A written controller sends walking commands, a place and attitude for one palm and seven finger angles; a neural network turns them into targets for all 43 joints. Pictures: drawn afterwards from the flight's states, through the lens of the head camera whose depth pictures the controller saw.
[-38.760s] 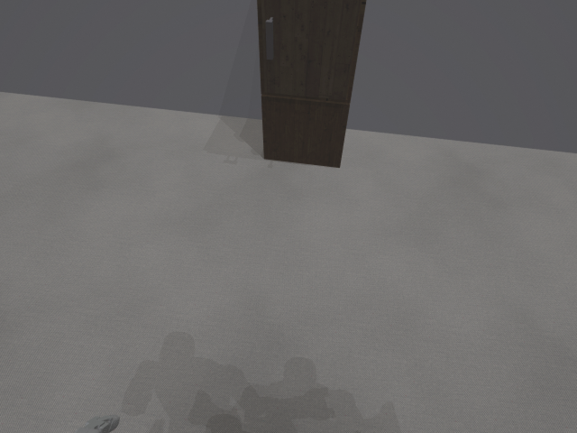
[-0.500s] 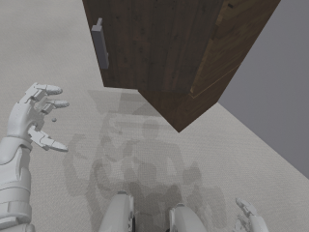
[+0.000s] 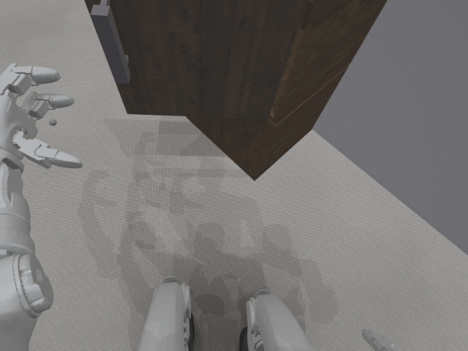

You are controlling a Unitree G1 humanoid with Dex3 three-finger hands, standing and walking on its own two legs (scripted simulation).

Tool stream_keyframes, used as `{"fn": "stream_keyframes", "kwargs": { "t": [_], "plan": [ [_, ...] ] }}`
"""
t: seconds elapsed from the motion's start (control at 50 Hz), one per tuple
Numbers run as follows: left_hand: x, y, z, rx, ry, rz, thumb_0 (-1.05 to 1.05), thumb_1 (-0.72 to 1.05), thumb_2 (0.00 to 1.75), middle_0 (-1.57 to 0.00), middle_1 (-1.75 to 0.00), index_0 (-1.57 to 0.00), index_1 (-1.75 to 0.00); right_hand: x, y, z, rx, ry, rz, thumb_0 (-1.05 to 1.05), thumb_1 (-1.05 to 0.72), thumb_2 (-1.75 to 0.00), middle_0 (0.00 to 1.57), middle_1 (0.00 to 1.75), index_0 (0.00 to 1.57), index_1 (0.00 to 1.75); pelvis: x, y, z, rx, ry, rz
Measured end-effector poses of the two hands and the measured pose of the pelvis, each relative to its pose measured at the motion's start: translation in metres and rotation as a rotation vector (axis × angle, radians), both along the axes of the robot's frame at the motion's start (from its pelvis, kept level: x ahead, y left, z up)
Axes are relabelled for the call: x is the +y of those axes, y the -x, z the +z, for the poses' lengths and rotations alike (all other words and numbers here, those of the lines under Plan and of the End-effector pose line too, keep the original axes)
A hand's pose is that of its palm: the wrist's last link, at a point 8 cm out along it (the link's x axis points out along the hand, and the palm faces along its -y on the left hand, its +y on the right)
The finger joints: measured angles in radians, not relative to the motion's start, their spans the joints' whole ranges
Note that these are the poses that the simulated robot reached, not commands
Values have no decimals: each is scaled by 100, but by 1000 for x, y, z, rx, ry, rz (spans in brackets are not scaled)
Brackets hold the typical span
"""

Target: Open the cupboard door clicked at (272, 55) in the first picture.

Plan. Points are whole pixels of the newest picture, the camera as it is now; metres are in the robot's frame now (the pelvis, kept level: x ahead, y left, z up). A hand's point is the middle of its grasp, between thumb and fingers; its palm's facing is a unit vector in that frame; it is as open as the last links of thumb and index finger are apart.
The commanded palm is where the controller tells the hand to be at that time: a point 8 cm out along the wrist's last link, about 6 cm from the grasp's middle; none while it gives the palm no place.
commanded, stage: move the hooked fingers beside the handle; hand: left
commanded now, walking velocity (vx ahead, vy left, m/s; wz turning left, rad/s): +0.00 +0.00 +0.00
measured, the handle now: (115, 40) +0.66 +0.23 +0.05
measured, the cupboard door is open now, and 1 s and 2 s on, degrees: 47 47 47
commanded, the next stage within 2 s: none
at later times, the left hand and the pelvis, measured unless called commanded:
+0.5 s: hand (65, 79) +0.54 +0.28 +0.07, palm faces +0.02 -1.00 -0.02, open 14.0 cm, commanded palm +0.55 +0.30 +0.05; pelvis -0.01 +0.01 -0.02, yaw -2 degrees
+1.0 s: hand (64, 63) +0.59 +0.30 +0.06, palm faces +0.03 -1.00 -0.01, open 14.0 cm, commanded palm +0.60 +0.29 +0.05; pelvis +0.00 +0.02 -0.02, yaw -4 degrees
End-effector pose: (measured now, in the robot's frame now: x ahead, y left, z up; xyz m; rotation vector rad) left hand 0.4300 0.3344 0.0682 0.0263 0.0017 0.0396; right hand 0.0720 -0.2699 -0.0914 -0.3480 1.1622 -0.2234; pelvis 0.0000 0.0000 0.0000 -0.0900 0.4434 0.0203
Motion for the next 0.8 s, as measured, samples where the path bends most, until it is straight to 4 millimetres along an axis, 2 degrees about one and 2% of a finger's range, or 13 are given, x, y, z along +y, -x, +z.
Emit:
{"fn": "stream_keyframes", "kwargs": {
  "t": [0.1, 0.2, 0.4, 0.52, 0.72, 0.8],
  "plan": [
    [-2, -14, 5, -13, -11, -19, -2, -50, 30, -30, -120, -30, -120, -1, 16, -5, 58, -3, -24, 1, -90, -90, 20, 30, 21, 30, 0, 0, -3, 15, 3, -4],
    [-4, -30, -1, 25, 9, -25, -2, -50, 30, -30, -120, -30, -120, -2, 29, -7, 100, 5, -43, 1, -90, -90, 20, 30, 21, 30, 0, 2, -6, 29, 8, -6],
    [3, -69, 4, -21, 1, 0, -2, -50, 30, -30, -120, -30, -120, -2, 57, -9, 176, 44, -80, 1, -90, -90, 20, 30, 21, 30, 3, 7, -18, 73, 31, -13],
    [4, -92, -2, 26, 3, -19, -2, -50, 30, -30, -120, -30, -120, 5, 72, -9, 230, 57, -91, 1, -90, -90, 20, 30, 21, 30, 6, 8, -23, 103, 43, -14],
    [3, -133, -5, -3, 14, -19, -2, -50, 30, -30, -120, -30, -120, 21, 96, -10, 309, 77, -131, 1, -90, -90, 20, 30, 21, 30, 14, 6, -34, 151, 68, -24],
    [8, -141, -11, 14, -3, -16, -2, -50, 30, -30, -120, -30, -120, 32, 105, -11, 345, 65, -156, 0, -90, -90, 20, 30, 21, 30, 19, 3, -36, 166, 74, -31]
  ]
}}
